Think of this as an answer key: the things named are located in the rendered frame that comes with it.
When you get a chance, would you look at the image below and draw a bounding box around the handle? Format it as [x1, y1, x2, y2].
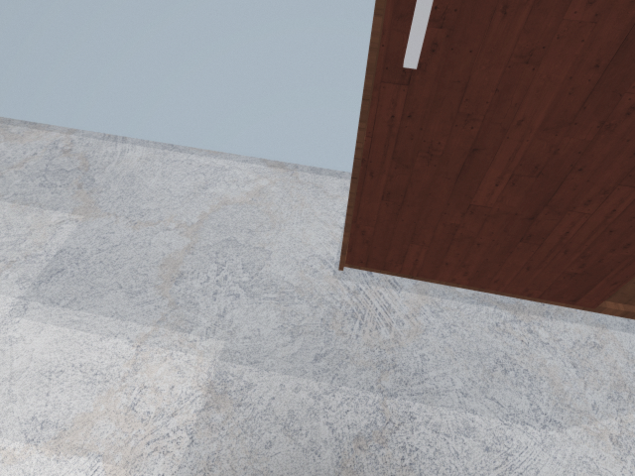
[403, 0, 434, 69]

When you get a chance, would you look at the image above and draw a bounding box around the wardrobe door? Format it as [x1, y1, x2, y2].
[345, 0, 635, 308]
[606, 277, 635, 306]

